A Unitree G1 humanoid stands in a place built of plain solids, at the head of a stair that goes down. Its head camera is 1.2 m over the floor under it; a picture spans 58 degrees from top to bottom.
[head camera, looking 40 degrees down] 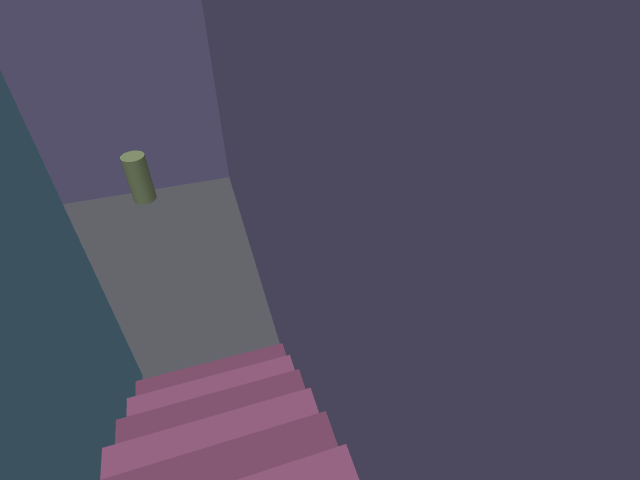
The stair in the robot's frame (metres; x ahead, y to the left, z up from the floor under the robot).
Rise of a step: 0.17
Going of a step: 0.23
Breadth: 0.95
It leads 18 degrees to the left of straight ahead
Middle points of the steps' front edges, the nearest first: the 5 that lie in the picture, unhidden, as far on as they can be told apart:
0.79 0.43 -0.52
1.00 0.50 -0.70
1.22 0.57 -0.87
1.44 0.64 -1.05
1.66 0.71 -1.22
